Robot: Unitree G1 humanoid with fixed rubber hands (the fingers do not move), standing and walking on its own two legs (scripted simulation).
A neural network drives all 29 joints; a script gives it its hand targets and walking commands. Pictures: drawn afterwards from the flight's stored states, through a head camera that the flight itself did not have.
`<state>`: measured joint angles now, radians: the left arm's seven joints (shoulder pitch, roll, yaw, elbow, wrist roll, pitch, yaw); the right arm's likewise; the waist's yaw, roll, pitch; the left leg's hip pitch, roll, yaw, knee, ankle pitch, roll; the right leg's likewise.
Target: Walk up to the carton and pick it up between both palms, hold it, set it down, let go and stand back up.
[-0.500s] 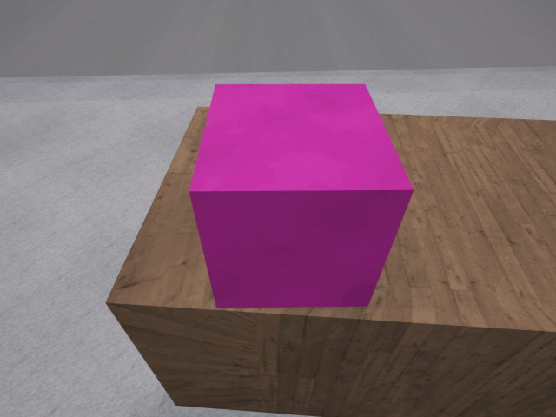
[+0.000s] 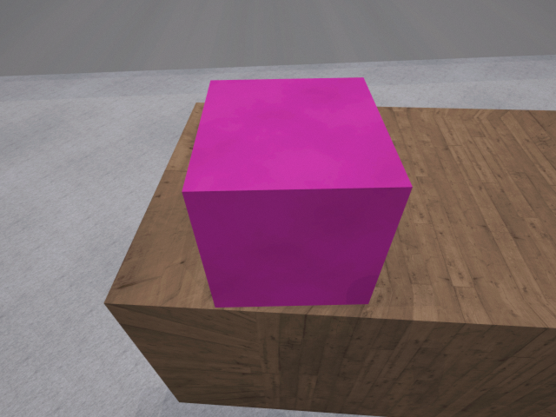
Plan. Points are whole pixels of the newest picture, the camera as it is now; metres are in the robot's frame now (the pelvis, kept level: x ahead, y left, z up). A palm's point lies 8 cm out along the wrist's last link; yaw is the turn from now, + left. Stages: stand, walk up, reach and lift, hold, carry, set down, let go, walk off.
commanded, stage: stand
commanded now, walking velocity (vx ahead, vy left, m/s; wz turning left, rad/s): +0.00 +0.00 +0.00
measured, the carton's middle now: (289, 192) +0.51 -0.02 +0.04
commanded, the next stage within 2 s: none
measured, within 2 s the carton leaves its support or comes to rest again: neither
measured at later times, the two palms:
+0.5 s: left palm out of the picture +0.08 +0.25 -0.11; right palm out of the picture +0.07 -0.26 -0.12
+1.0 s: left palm out of the picture +0.06 +0.25 -0.12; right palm out of the picture +0.05 -0.26 -0.12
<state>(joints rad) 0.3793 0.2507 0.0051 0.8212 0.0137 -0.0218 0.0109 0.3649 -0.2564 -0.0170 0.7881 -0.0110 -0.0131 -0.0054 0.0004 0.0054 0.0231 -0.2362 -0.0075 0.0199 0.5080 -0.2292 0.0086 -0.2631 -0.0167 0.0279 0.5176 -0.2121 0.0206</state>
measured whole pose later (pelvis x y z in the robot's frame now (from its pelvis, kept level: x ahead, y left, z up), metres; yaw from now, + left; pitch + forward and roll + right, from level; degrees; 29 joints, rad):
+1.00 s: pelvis +0.02 -0.01 +0.01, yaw +0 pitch -3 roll +0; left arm 0.31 0.25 0.00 0.91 0.00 -0.01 0.03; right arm 0.33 -0.24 -0.01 0.89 0.00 -0.01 -0.02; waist 0.00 0.00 0.04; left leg -0.17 0.01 0.01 0.45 -0.24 0.00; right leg -0.20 0.00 0.03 0.46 -0.22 0.01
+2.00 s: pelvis +0.03 -0.01 +0.01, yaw +0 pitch -2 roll +0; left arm 0.30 0.22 -0.01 0.99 0.00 -0.01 0.04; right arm 0.33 -0.21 0.00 0.98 0.00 -0.01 -0.04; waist 0.00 0.00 0.04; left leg -0.15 0.01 0.01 0.43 -0.24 -0.01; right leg -0.18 0.00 0.03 0.44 -0.22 0.01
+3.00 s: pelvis +0.04 -0.01 +0.01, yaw +0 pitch -2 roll +0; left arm 0.30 0.20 -0.01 1.04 0.00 -0.01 0.05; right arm 0.33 -0.19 0.00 1.03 0.00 -0.01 -0.04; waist 0.00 0.00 0.04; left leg -0.15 0.01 0.01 0.42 -0.24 -0.01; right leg -0.18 0.00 0.03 0.43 -0.22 0.01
